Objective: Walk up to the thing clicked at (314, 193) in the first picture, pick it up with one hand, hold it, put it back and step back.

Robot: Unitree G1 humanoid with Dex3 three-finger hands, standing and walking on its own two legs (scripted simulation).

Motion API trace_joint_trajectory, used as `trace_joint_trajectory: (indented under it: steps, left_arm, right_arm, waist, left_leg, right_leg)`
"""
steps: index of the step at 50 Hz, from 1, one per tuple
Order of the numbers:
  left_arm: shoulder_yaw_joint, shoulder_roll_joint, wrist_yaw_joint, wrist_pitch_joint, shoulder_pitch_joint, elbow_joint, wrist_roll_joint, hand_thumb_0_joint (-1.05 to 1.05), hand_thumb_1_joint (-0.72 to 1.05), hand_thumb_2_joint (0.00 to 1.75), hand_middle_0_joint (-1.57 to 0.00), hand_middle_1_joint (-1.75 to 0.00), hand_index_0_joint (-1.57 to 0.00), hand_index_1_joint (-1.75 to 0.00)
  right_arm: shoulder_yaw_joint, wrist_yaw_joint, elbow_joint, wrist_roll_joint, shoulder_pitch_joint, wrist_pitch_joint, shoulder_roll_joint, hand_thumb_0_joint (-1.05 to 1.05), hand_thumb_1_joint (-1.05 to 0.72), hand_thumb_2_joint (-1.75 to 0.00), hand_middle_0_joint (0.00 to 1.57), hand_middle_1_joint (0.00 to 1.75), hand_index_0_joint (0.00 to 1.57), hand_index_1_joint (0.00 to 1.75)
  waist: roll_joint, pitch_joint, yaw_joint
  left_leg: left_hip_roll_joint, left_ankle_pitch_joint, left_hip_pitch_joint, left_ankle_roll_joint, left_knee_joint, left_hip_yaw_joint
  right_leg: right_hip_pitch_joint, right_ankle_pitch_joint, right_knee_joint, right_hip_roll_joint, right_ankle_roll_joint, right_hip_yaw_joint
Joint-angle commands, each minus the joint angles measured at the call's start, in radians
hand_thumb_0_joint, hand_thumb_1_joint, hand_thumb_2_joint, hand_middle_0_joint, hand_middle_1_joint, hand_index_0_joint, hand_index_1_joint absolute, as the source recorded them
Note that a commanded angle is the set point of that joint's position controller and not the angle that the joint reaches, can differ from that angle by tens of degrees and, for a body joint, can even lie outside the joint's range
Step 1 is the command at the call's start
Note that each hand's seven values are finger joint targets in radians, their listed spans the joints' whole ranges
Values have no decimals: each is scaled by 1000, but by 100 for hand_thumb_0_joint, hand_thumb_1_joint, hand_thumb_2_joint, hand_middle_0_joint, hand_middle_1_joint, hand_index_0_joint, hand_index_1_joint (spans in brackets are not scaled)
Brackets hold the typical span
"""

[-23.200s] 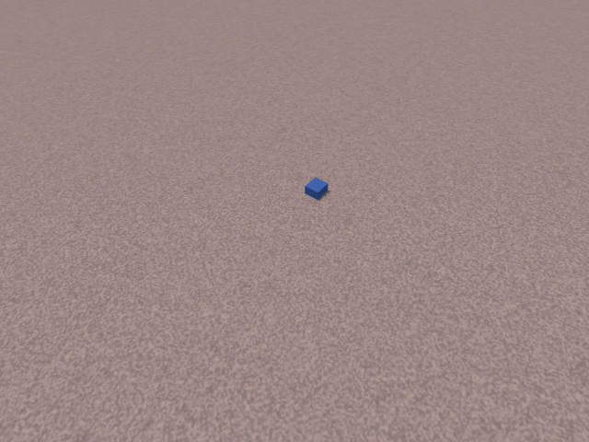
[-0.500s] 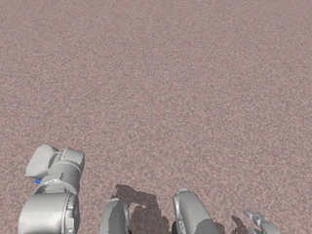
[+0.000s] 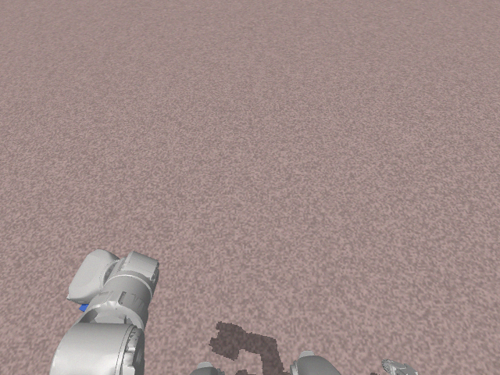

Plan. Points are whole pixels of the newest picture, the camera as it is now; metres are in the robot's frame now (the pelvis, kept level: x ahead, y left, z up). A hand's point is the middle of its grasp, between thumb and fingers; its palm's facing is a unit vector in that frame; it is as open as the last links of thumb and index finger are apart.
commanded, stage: lift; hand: left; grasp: from above
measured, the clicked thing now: (119, 297) +0.31 +0.25 -0.10
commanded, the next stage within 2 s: hold in 0.18 s
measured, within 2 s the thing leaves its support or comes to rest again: neither
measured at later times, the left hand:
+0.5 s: hand (107, 275) +0.32 +0.24 -0.02, palm faces -0.12 -0.44 -0.89, open 10.7 cm
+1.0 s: hand (112, 266) +0.33 +0.22 +0.01, palm faces -0.09 -0.43 -0.90, open 10.7 cm
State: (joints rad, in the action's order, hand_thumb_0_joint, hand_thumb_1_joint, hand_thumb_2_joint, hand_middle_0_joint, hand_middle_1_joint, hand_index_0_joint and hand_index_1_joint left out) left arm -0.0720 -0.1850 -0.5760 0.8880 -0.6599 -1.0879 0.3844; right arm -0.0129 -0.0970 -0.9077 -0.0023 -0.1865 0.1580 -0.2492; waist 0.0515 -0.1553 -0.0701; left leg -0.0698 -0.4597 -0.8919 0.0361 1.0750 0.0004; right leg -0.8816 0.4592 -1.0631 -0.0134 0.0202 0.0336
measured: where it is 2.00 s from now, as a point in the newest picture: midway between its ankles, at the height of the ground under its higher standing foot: outside the picture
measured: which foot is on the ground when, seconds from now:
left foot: down 0.00-1.00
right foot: down 0.00-1.00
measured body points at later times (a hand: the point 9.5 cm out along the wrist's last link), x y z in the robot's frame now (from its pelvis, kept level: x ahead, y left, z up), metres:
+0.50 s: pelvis +0.02 +0.00 +0.04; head +0.06 -0.01 +0.49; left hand +0.33 +0.26 +0.03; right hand +0.14 -0.25 -0.09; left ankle +0.03 +0.14 -0.66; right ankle +0.03 -0.11 -0.66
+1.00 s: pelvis +0.03 +0.00 +0.05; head +0.04 -0.02 +0.50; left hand +0.33 +0.24 +0.06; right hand +0.17 -0.26 -0.07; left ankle +0.03 +0.14 -0.66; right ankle +0.03 -0.11 -0.66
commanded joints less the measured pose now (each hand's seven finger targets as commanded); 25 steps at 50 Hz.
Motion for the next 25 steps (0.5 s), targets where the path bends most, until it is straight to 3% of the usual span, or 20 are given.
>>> trace_joint_trajectory:
  steps: [1, 3, 7, 9, 11, 14, 19, 22, 25]
  left_arm:
    - [22, -169, -37, 25, -356, 120, 37, 0, 69, 83, -104, -68, -102, -70]
    - [24, -162, -34, 30, -357, 100, 26, 0, 69, 85, -104, -68, -102, -71]
    - [26, -161, -40, 39, -345, 49, 39, 0, 67, 83, -103, -67, -100, -71]
    - [38, -139, -48, 40, -353, 43, 50, 0, 67, 83, -102, -69, -99, -72]
    - [26, -141, -56, 43, -340, 53, 47, 0, 68, 83, -102, -71, -100, -73]
    - [40, -106, -57, 41, -362, 108, 24, 0, 69, 90, -103, -73, -100, -77]
    - [31, -158, -63, 41, -388, 137, 48, 0, 58, 81, -96, -65, -93, -69]
    - [51, -140, -67, 34, -381, 144, 65, 0, 59, 84, -98, -65, -93, -70]
    - [64, -105, -70, 43, -358, 163, 51, 0, 58, 83, -95, -68, -91, -72]
  right_arm:
    - [-49, -3, 85, -7, -10, 32, -149, 0, -89, -90, 20, 30, 20, 30]
    - [-45, -4, 86, -6, -5, 33, -150, 0, -89, -90, 20, 30, 20, 30]
    - [-45, -11, 97, -2, 4, 37, -155, 0, -89, -90, 20, 30, 20, 30]
    - [-43, -16, 102, -1, -3, 36, -152, 0, -89, -90, 20, 30, 20, 30]
    - [-50, -21, 99, 3, 1, 34, -160, 0, -89, -90, 20, 30, 20, 30]
    - [-49, -25, 112, 3, 13, 28, -161, 0, -89, -90, 20, 30, 20, 30]
    - [-48, -25, 116, 4, 33, 17, -170, 0, -89, -89, 20, 30, 20, 30]
    - [-46, -23, 118, 6, 37, 10, -169, 0, -89, -89, 20, 30, 20, 30]
    - [-43, -26, 129, 6, 53, 7, -169, 0, -89, -89, 20, 30, 20, 30]
  waist:
    - [-29, -346, -3]
    - [-49, -309, -3]
    - [-74, -278, 13]
    - [-72, -275, 8]
    - [-42, -293, 21]
    - [-23, -298, 15]
    - [-58, -292, 7]
    - [-40, -288, 10]
    - [-22, -292, 20]
  left_leg:
    - [59, 240, 280, -16, -193, -20]
    - [63, 228, 267, -19, -208, -25]
    - [66, 235, 278, -18, -247, -31]
    - [68, 253, 304, -19, -256, -34]
    - [68, 280, 334, -13, -273, -39]
    - [64, 300, 403, -9, -313, -27]
    - [69, 314, 421, -18, -322, -38]
    - [69, 320, 438, -14, -335, -41]
    - [71, 327, 459, -13, -353, -40]
  right_leg:
    - [271, -245, 238, -31, -21, -13]
    - [277, -228, 267, -30, -25, -20]
    - [318, -238, 299, -26, -26, -17]
    - [325, -267, 312, -27, -27, -20]
    - [344, -305, 307, -27, -21, -14]
    - [375, -325, 315, -30, -17, 2]
    - [408, -382, 343, -27, -26, -9]
    - [416, -374, 342, -26, -22, -6]
    - [431, -362, 352, -28, -17, -3]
